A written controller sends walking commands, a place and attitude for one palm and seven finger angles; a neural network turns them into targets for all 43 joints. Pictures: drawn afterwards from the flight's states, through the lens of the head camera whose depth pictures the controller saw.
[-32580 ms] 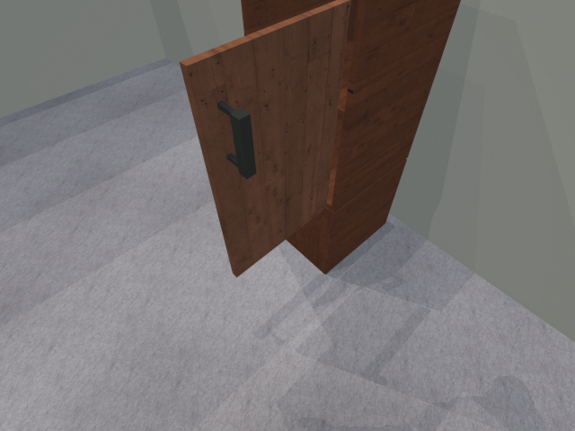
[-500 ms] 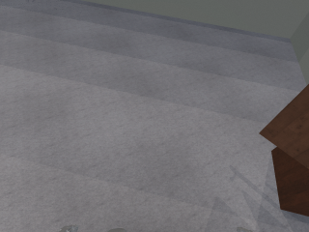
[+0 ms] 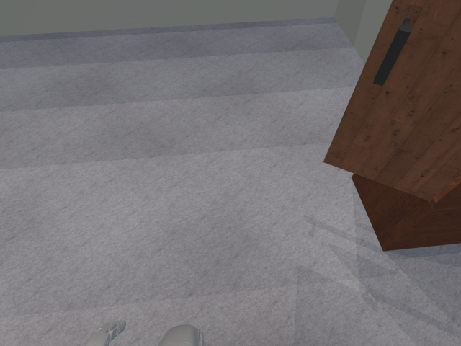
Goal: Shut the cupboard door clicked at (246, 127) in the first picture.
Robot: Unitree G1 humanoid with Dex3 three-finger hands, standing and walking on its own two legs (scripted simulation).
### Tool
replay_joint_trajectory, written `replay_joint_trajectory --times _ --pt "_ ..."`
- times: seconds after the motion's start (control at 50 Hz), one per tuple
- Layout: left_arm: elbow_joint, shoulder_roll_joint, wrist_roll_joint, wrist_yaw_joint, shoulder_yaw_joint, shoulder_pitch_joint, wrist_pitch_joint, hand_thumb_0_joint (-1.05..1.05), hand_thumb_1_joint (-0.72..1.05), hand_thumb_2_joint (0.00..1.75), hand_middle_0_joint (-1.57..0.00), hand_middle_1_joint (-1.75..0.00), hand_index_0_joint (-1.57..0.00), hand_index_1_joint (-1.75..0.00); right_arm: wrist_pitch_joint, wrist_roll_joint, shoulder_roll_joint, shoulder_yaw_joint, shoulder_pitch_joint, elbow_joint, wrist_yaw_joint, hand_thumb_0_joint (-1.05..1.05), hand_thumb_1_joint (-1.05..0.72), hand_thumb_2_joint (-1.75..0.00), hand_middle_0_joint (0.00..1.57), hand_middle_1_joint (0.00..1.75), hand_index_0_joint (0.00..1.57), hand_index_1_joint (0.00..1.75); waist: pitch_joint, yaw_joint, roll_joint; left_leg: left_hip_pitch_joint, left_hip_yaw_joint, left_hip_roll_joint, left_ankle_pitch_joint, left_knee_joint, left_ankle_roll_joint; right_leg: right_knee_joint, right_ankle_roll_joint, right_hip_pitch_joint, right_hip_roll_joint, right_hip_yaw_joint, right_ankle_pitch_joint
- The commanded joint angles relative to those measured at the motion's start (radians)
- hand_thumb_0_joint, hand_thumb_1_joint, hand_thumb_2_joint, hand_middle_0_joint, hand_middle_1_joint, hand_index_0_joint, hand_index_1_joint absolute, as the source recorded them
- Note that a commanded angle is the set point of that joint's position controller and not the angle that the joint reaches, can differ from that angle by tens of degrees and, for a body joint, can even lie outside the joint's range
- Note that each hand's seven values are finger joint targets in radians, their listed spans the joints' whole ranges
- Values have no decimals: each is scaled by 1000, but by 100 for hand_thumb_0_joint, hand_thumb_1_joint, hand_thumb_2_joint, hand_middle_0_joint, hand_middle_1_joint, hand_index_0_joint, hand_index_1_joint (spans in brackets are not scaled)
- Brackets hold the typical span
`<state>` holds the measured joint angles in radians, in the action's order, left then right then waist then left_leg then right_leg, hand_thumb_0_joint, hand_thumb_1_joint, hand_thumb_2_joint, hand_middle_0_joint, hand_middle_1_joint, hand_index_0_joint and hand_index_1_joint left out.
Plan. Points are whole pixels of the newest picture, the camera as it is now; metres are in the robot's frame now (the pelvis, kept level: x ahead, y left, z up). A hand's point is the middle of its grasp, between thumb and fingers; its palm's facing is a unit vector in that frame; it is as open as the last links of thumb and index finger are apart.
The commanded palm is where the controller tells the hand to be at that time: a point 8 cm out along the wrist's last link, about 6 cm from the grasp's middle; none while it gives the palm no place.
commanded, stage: turn to face it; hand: left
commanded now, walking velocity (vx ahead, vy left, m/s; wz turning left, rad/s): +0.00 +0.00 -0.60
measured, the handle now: (392, 52) +0.68 -0.34 +0.12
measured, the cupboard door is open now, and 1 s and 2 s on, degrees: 57 57 57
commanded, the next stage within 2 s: take the last steps up to it in 0.64 s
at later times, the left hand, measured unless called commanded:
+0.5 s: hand (145, 315) +0.19 +0.18 -0.15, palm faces -0.30 -0.93 -0.23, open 7.4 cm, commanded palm none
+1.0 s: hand (162, 307) +0.21 +0.15 -0.16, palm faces -0.45 -0.88 -0.15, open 7.4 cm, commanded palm none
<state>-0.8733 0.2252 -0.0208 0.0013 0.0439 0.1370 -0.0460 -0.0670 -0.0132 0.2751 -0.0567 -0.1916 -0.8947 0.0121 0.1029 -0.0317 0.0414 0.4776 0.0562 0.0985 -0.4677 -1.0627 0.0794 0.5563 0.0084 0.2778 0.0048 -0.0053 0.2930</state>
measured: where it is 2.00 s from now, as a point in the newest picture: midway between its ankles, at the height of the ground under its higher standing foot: (301, 334)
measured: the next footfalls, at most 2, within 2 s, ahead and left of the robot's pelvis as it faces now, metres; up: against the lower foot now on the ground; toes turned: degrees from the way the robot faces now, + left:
left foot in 0.14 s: +0.08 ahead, +0.13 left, +0.00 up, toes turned -1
right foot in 0.52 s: +0.00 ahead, -0.12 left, +0.00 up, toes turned -22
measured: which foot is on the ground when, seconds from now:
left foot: up 0.00-0.12, down 0.14-0.52, up 0.54-0.80, down 0.82-1.00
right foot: down 0.00-0.14, up 0.16-0.50, down 0.52-0.84, up 0.86-1.00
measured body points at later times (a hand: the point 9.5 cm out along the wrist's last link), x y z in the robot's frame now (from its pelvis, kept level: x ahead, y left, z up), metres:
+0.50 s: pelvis +0.02 +0.02 +0.01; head +0.06 +0.01 +0.45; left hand +0.21 +0.23 -0.13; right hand -0.02 -0.24 -0.14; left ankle +0.04 +0.13 -0.73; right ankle -0.04 -0.10 -0.71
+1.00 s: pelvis +0.06 +0.01 +0.02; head +0.09 +0.03 +0.46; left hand +0.23 +0.20 -0.15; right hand -0.05 -0.21 -0.12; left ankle +0.09 +0.12 -0.73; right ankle -0.03 -0.10 -0.65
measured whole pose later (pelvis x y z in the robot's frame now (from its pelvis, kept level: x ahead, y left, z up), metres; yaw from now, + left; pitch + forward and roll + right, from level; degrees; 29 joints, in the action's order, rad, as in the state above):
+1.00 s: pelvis +0.06 +0.01 +0.02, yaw -26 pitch +1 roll -2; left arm -0.98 0.23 -0.03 0.05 0.07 0.19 -0.07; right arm 0.03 -0.04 0.18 -0.01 -0.34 -0.96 0.02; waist 0.02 -0.04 -0.03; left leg 0.21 0.13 0.10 -0.27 -0.46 0.00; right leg 1.08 0.02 0.48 -0.01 0.02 0.36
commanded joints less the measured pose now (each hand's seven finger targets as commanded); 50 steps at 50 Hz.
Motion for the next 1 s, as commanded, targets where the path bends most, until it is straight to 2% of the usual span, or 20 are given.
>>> replay_joint_trajectory --times 0.0,0.08,0.1,0.12,0.14,0.26,0.4,0.46,0.48,0.5,0.52,0.56,0.62,0.76,0.78,0.8,0.82,0.84,0.9,0.98 --pt "78 225 -9 -9 64 -7 23 0 90 90 -20 -30 -20 -30 34 2 64 -10 -5 98 1 0 -90 -90 20 30 20 30 -150 22 -194 -8 -10 -25 31 156 10 -166 -189 -90 -227 -247 -404" --pt "77 224 2 -3 68 -41 12 0 90 90 -20 -30 -20 -30 52 6 65 -9 -107 76 11 0 -90 -90 20 30 20 30 -166 -26 -193 -234 6 -66 217 521 -2 -76 -120 11 -176 -277 -347" --pt "84 185 8 0 60 -37 6 0 90 90 -20 -30 -20 -30 61 2 107 -16 -136 69 12 0 -90 -90 20 30 20 30 -178 -31 -73 -339 -80 6 252 662 -28 8 -65 107 -103 -229 -206" --pt "101 117 18 9 49 16 -1 0 90 90 -20 -30 -20 -30 71 -16 211 -34 -151 74 15 0 -90 -90 20 30 20 30 -206 -22 215 -444 -330 248 342 739 -126 217 -1 262 43 -100 112" --pt "110 123 9 13 46 16 1 0 90 90 -20 -30 -20 -30 68 -18 245 -38 -158 89 18 0 -90 -90 20 30 20 30 -201 -29 269 -395 -420 399 367 775 -224 447 17 287 38 -24 351" --pt "68 92 5 37 49 -21 -12 0 90 90 -20 -30 -20 -30 73 -21 143 -17 -69 88 29 0 -90 -90 20 30 20 30 -147 8 127 -388 -69 248 689 687 -204 544 49 265 -35 18 184" --pt "68 67 1 34 35 -44 -4 0 90 90 -20 -30 -20 -30 61 -21 158 -34 -107 37 14 0 -90 -90 20 30 20 30 -151 -15 193 -368 -1 262 645 651 -198 211 24 105 -12 95 153" --pt "38 88 0 25 37 38 9 0 90 90 -20 -30 -20 -30 56 -10 161 -38 -83 29 9 0 -90 -90 20 30 20 30 -178 32 127 -294 45 235 557 545 -138 -77 1 -94 -4 106 -80" --pt "20 138 -5 17 46 95 19 0 90 90 -20 -30 -20 -30 54 -3 134 -38 -72 34 4 0 -90 -90 20 30 20 30 -197 60 21 -206 88 185 427 434 -84 -172 -31 -209 -88 1 -202" --pt "6 231 -14 3 61 126 32 0 90 90 -20 -30 -20 -30 52 3 52 -20 -55 67 -1 0 -90 -90 20 30 20 30 -172 73 -264 41 158 39 11 260 -22 -225 -121 -334 -319 -282 -450" --pt "-11 264 -1 -4 60 170 35 0 90 90 -20 -30 -20 -30 38 2 47 -9 -3 87 3 0 -90 -90 20 30 20 30 -149 105 -252 87 57 -13 -178 82 -17 -219 -220 -247 -406 -329 -596" --pt "-7 223 -3 -22 62 106 36 0 90 90 -20 -30 -20 -30 32 2 57 -9 2 66 17 0 -90 -90 20 30 20 30 -138 69 -325 170 -48 -6 -117 -67 -17 -206 -243 -241 -345 -328 -585" --pt "21 169 -4 -24 45 6 34 0 90 90 -20 -30 -20 -30 33 -1 45 -5 -53 21 5 0 -90 -90 20 30 20 30 -156 13 -214 54 -25 -6 9 8 -5 -174 -195 -169 -247 -156 -558" --pt "-14 168 3 -12 51 5 23 0 90 90 -20 -30 -20 -30 52 -6 20 5 -142 -18 12 0 -90 -90 20 30 20 30 -136 -15 -208 -252 42 -63 229 529 -14 -138 -128 -22 -183 -172 -205" --pt "-8 135 7 -6 44 6 17 0 90 90 -20 -30 -20 -30 64 -12 58 0 -182 -30 13 0 -90 -90 20 30 20 30 -138 -30 -118 -365 -25 -13 204 645 -35 -81 -91 92 -128 -154 23" --pt "3 73 9 6 34 28 14 0 90 90 -20 -30 -20 -30 72 -28 148 -20 -236 -37 14 0 -90 -90 20 30 20 30 -143 -48 149 -446 -285 179 57 739 -106 128 -39 247 2 -46 253" --pt "45 57 5 14 29 -7 14 0 90 90 -20 -30 -20 -30 74 -39 227 -34 -294 -32 24 0 -90 -90 20 30 20 30 -114 -81 249 -419 -540 376 -145 879 -214 357 -14 359 53 33 350" --pt "52 86 -15 19 37 -71 7 0 90 90 -20 -30 -20 -30 82 -37 223 -37 -295 -50 29 0 -90 -90 20 30 20 30 -64 -84 231 -365 -582 397 -192 931 -218 523 -19 409 1 -52 284" --pt "13 79 -14 51 45 -43 25 0 90 90 -20 -30 -20 -30 105 -30 119 -7 -184 -16 28 0 -90 -90 20 30 20 30 -24 -15 93 -307 -308 281 59 894 -182 600 -3 379 -58 -31 76" --pt "0 45 -8 59 36 -43 15 0 90 90 -20 -30 -20 -30 116 -26 107 -16 -234 -54 28 0 -90 -90 20 30 20 30 -51 -21 95 -378 -127 256 215 876 -184 470 18 357 -69 4 2"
